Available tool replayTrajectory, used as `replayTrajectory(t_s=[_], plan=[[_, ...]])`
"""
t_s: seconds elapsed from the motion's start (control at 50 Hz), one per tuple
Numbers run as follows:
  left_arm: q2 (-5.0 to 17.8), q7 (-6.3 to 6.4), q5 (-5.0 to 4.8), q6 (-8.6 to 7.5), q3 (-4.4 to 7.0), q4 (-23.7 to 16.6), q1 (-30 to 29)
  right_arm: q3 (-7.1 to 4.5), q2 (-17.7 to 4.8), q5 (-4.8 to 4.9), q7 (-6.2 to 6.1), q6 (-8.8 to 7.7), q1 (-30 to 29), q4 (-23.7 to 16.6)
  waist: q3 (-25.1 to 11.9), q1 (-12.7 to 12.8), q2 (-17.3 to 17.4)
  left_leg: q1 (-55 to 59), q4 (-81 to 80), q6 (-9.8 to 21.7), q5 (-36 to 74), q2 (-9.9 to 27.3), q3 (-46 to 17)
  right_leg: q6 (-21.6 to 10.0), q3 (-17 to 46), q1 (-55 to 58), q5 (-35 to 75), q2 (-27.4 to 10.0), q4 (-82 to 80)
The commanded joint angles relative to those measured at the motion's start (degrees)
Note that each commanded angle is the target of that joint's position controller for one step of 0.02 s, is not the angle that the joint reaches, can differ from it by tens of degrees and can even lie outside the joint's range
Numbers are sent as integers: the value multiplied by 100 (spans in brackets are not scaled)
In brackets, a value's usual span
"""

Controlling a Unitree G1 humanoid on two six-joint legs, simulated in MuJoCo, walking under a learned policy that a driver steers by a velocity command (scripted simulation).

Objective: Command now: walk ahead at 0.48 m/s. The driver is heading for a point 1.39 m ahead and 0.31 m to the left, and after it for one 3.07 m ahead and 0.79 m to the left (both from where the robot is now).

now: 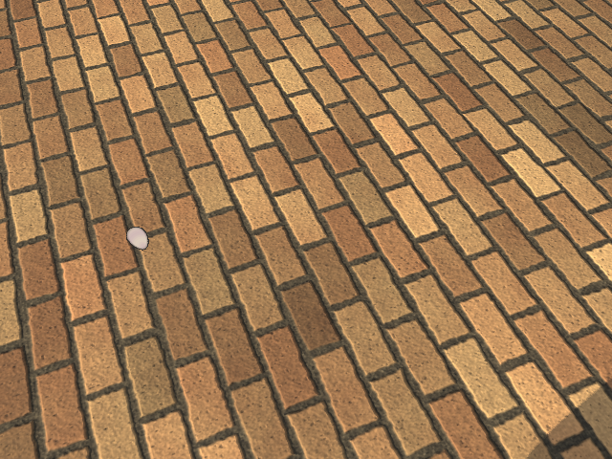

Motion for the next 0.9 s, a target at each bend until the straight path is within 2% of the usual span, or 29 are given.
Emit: replayTrajectory(t_s=[0.02, 0.04, 0.06, 0.08, 0.1, 0.12, 0.14, 0.18, 0.2, 0.24, 0.26, 0.3, 0.4, 0.46, 0.5, 0.54, 0.56, 0.58, 0.6, 0.62, 0.64, 0.66, 0.68, 0.7, 0.74, 0.76, 0.8, 0.84, 0.9], plan=[[647, 115, -14, -121, 231, 83, 1156, -187, -988, -34, -57, -28, -21, -151, -340, 835, 601, -448, 1697, 433, 6657, 1533, -267, -343, -92, 1590, -349, 445, -255], [768, 164, 26, -169, 317, 373, 2047, -200, -1025, -4, -45, 3, -120, -179, -761, 1224, 497, -881, 2840, 362, 6086, 1383, -153, -466, 13, 2701, -170, 368, -673], [1216, 219, 177, -195, 452, 538, 2922, -144, -812, 38, -5, 9, -44, -325, -1380, 1440, -13, -1992, 4555, 310, 4056, 1091, 14, -740, 1363, 4021, -1090, -837, -797], [1585, 175, 239, -167, 532, 494, 2941, -65, -162, 216, 85, 39, 703, -378, -1939, 928, -1170, -4061, 6806, 112, -897, -86, -2, -1714, 4503, 5281, -1451, -2470, -1518], [1326, 121, -5, -108, 502, 454, 2409, -216, -793, 84, 72, 68, 100, -437, -1517, 901, -260, -4611, 7085, 243, -515, 196, -676, -1567, 4671, 4695, -2369, -2148, -2046], [980, 108, -65, -128, 396, 339, 1763, -252, -856, 48, 95, 42, -524, -676, -626, 697, -170, -4787, 6787, 275, 106, 498, -645, -1324, 3684, 3775, -2314, -1977, -2230], [670, 86, -38, -189, 315, 331, 1512, -254, -784, 28, 106, 19, -755, -725, -252, 545, 109, -4538, 6435, 270, 437, 679, -634, -1139, 3086, 3061, -1559, -1733, -2428], [327, 138, -23, -288, 191, 506, 1609, -242, -547, -95, 150, 150, -578, -662, -113, 194, 20, -3895, 5907, 151, 570, 876, -618, -814, 2152, 2291, -492, -1296, -2558], [316, 157, -22, -337, 171, 587, 1780, -236, -443, -109, 178, 216, -523, -649, -120, 136, -29, -3777, 5744, 90, 572, 886, -569, -780, 1925, 2192, -133, -1219, -2585], [506, 173, -33, -406, 188, 690, 2062, -247, -436, -125, 215, 312, -745, -756, -37, 83, -91, -3978, 5440, -14, 707, 940, -429, -775, 1591, 2156, 312, -1116, -2672], [600, 173, -33, -415, 199, 709, 2159, -252, -475, -129, 230, 349, -1008, -861, 43, 102, -116, -4198, 5251, -69, 895, 991, -363, -768, 1479, 2177, 325, -1081, -2760], [638, 167, -40, -404, 185, 729, 2372, -259, -559, -113, 252, 378, -1610, -1083, 188, 221, -138, -4626, 4754, -171, 1332, 1068, -243, -716, 1320, 2327, 470, -1000, -2884], [596, 174, -51, -389, 125, 819, 2916, -188, -485, -14, 277, 342, -2734, -1465, 239, 545, -250, -4663, 3211, -256, 2161, 888, 89, -485, 913, 2847, 1504, -826, -2790], [610, 213, -16, -374, 113, 923, 3218, -170, -511, -2, 263, 315, -3178, -1620, 260, 697, -317, -4718, 2683, -154, 2176, 744, 200, -510, 873, 3463, 1934, -953, -2624], [648, 248, 30, -354, 121, 972, 3286, -181, -564, -7, 255, 277, -3348, -1724, 291, 700, -338, -4752, 2437, -30, 1928, 678, 203, -568, 882, 3881, 2317, -1108, -2425], [729, 282, 55, -346, 143, 970, 3130, -219, -642, -8, 229, 224, -3159, -1724, 201, 509, -373, -4320, 2179, 158, 1493, 509, 256, -515, 791, 4081, 3317, -1199, -2009], [795, 294, 60, -343, 162, 960, 3031, -262, -715, -13, 194, 197, -2803, -1626, 13, 333, -427, -3806, 2083, 265, 1249, 334, 319, -448, 731, 4099, 4112, -1199, -1582], [850, 291, 63, -327, 178, 960, 2957, -330, -820, -20, 151, 159, -2130, -1410, -329, 56, -421, -3073, 1885, 385, 1177, 151, 370, -380, 664, 4083, 4584, -1132, -826], [843, 279, 19, -310, 172, 923, 2832, -417, -964, -79, 99, 102, -1140, -1085, -826, -369, -285, -1791, 1558, 543, 1509, 222, 278, -272, 493, 3561, 4107, -938, 289], [643, 255, -47, -319, 108, 727, 2819, -555, -1449, -229, 39, 68, -124, -893, -1554, -665, 238, -277, 1559, 842, 1100, 1499, -1100, -174, 295, 2322, 2023, -630, 2004], [122, 179, -260, -299, 48, 709, 3574, -660, -1856, -233, 89, 110, -45, -868, -2110, -248, 1511, 1013, 859, 1741, 923, 2972, -3987, 49, 273, 261, -2506, 529, 4046], [677, 202, -99, -264, 187, 705, 3037, -610, -1537, -23, 139, 180, -592, -939, -1592, -148, 460, 448, 550, 1514, 333, 2612, -3909, -59, 1020, -246, -2189, 181, 4349], [673, 176, -66, -293, 207, 507, 2484, -503, -1191, 27, 157, 167, -1194, -1039, -756, 29, 319, -435, 391, 1296, 482, 2422, -2969, -69, 997, -386, -1616, -61, 4109], [576, 164, -53, -311, 200, 467, 2261, -424, -898, -1, 176, 120, -1435, -1040, -387, 171, 91, -1076, 191, 1123, 1125, 2167, -2396, -53, 969, -198, -1280, -237, 3805], [380, 108, 86, -175, 194, 500, 2360, -313, -578, 17, 127, 46, -1385, -880, -223, 465, 254, -1751, 6, 813, 1826, 1729, -1552, 54, 920, 310, -1087, -427, 3310], [302, 76, 103, -113, 194, 505, 2396, -298, -577, 20, 111, 1, -1202, -793, -236, 507, 311, -1833, -31, 792, 2116, 1668, -1394, 108, 865, 419, -1060, -424, 3186], [275, 28, 126, -27, 199, 420, 2197, -320, -756, 47, 91, -62, -918, -677, -154, 561, 321, -1862, -125, 806, 2501, 1580, -1125, 210, 738, 223, -924, -464, 2964], [323, -1, 128, 24, 198, 229, 1677, -329, -873, 48, 86, -68, -713, -629, 6, 497, 340, -1813, -275, 795, 2536, 1516, -949, 309, 624, -191, -542, -564, 2611], [368, -22, 78, 31, 175, -55, 875, -286, -825, 46, 93, -50, -414, -580, 168, 324, 368, -1623, -361, 721, 2861, 1384, -731, 419, 466, -534, 22, -599, 1766]])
